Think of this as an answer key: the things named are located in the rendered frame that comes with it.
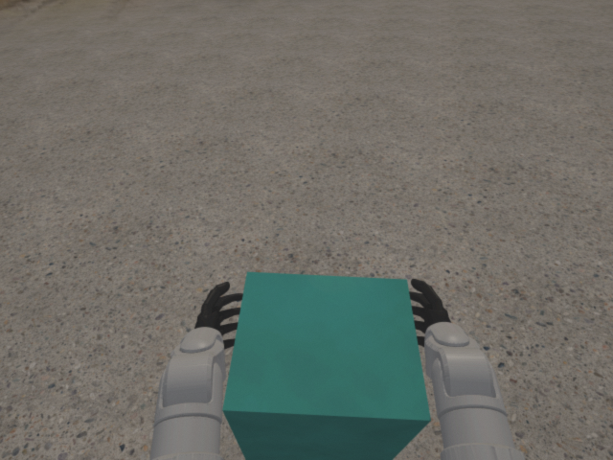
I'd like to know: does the right robot forearm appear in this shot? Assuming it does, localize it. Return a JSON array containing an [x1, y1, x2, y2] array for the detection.
[[424, 322, 526, 460]]

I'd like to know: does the right robot hand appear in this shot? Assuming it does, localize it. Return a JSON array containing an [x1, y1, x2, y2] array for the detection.
[[409, 279, 451, 347]]

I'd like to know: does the carton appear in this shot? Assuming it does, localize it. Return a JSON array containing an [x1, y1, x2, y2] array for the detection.
[[222, 272, 431, 460]]

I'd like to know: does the left robot forearm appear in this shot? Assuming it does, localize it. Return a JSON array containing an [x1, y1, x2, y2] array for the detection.
[[149, 327, 226, 460]]

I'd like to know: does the left robot hand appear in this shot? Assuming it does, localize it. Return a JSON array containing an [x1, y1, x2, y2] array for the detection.
[[194, 282, 243, 350]]

